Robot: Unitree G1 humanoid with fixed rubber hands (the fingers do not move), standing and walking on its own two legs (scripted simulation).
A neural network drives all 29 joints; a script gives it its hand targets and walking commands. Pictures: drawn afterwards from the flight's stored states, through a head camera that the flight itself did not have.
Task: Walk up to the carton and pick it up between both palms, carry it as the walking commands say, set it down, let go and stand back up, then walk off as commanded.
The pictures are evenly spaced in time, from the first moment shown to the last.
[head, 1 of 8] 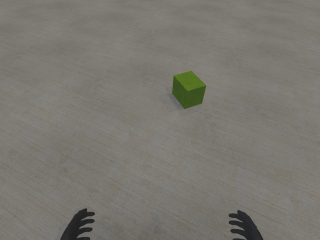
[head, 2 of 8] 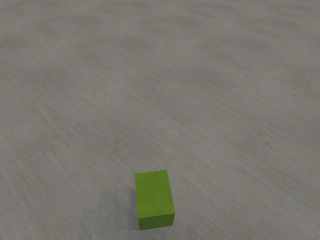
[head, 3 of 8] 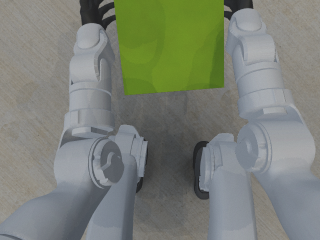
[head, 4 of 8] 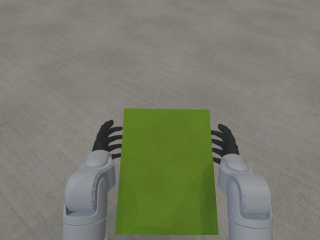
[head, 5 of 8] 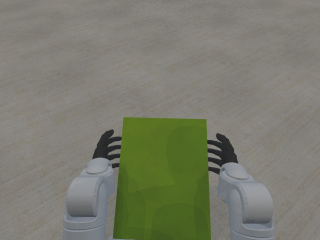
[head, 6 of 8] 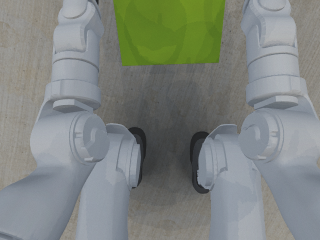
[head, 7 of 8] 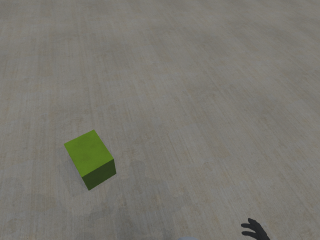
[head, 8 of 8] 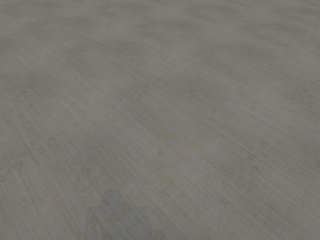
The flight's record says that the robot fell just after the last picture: no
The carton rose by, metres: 0.69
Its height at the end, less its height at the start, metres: +0.00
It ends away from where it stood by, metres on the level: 1.94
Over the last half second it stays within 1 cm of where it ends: yes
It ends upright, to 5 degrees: yes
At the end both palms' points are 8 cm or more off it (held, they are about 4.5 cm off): yes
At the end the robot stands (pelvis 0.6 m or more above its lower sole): yes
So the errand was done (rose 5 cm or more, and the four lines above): yes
